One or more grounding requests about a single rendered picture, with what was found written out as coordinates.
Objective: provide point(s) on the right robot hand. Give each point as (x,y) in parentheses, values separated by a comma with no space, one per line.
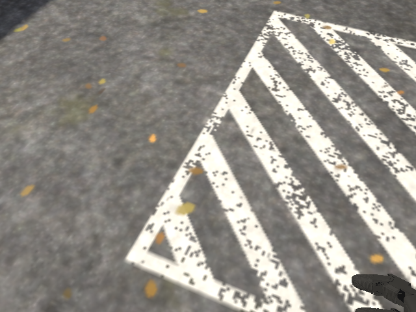
(391,287)

